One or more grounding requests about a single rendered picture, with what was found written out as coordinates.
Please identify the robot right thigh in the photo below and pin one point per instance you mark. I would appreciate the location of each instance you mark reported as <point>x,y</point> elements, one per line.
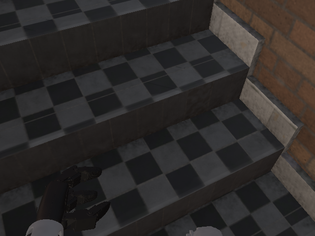
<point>204,231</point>

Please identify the left robot forearm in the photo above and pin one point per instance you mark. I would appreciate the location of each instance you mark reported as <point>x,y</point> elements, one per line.
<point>46,227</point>

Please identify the left robot hand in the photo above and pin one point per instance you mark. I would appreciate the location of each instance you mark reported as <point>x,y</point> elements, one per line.
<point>57,200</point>

